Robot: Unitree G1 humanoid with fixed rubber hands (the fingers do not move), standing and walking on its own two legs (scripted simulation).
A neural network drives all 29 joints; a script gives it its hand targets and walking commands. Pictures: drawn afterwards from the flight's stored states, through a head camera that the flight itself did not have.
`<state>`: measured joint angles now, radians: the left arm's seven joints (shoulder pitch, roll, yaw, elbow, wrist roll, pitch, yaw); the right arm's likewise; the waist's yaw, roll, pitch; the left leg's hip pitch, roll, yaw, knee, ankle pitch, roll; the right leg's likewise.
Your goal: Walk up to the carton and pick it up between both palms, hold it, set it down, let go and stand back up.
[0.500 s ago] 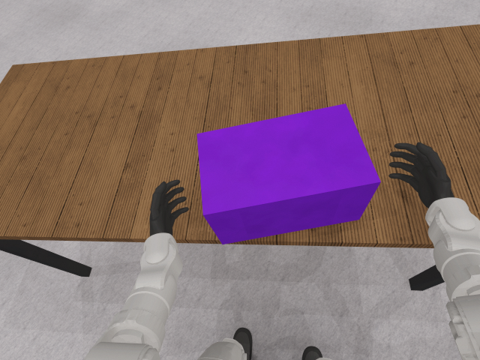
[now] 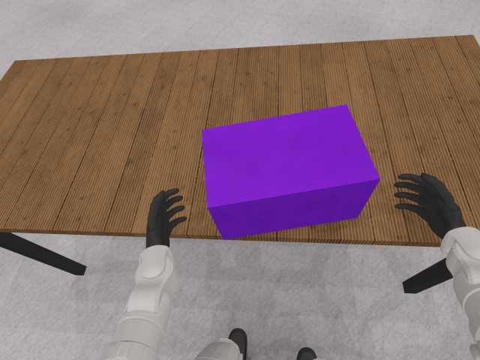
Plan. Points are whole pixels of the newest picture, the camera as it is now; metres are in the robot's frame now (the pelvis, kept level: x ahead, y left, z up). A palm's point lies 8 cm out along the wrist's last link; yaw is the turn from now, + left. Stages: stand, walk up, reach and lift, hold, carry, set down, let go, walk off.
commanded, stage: set down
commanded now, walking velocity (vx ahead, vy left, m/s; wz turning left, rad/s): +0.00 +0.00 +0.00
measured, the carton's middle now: (282, 175) +0.43 +0.01 -0.03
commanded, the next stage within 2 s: none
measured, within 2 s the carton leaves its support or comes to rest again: neither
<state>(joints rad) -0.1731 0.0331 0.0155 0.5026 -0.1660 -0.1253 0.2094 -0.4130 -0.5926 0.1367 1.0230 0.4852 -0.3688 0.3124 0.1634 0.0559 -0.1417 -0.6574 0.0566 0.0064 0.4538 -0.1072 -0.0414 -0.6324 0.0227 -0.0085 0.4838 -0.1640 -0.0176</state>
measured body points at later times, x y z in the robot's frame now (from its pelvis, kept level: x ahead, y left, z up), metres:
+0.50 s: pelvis +0.00 +0.00 +0.00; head +0.08 -0.02 +0.44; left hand +0.25 +0.21 +0.00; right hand +0.32 -0.27 -0.03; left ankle +0.05 +0.15 -0.73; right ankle +0.03 -0.11 -0.73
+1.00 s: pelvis +0.00 +0.00 +0.00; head +0.07 -0.01 +0.45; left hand +0.22 +0.20 -0.01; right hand +0.27 -0.27 -0.03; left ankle +0.05 +0.15 -0.73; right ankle +0.03 -0.11 -0.73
